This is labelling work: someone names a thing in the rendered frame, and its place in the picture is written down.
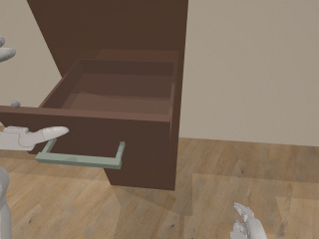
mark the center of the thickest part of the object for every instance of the cabinet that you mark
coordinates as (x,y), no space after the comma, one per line
(138,30)

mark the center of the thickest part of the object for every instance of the right robot hand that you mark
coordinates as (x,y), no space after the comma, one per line
(253,228)

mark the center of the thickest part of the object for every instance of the robot left forearm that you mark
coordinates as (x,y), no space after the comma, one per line
(5,212)

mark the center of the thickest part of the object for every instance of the drawer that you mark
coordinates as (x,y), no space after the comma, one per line
(103,102)

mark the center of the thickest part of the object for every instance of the left robot hand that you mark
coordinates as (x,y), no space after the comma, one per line
(20,138)

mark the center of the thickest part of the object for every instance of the handle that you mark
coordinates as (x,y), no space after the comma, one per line
(80,160)

